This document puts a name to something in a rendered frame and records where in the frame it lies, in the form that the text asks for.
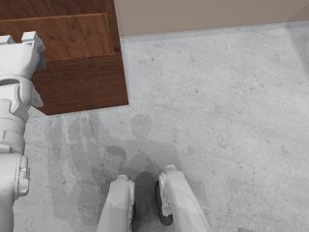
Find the left robot upper arm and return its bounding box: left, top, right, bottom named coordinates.
left=0, top=153, right=30, bottom=232

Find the left robot forearm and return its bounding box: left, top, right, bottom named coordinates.
left=0, top=74, right=32, bottom=156

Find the drawer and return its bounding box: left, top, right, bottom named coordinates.
left=0, top=13, right=113, bottom=60

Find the robot thigh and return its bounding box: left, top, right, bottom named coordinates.
left=96, top=179, right=135, bottom=232
left=158, top=169, right=212, bottom=232

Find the left robot hand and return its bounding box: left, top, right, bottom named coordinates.
left=0, top=31, right=45, bottom=108

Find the cabinet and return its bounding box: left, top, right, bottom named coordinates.
left=0, top=0, right=129, bottom=116

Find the handle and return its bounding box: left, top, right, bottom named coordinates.
left=35, top=50, right=46, bottom=71

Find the right robot thigh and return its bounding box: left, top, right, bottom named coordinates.
left=158, top=169, right=212, bottom=232

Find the left robot thigh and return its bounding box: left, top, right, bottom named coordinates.
left=96, top=179, right=135, bottom=232

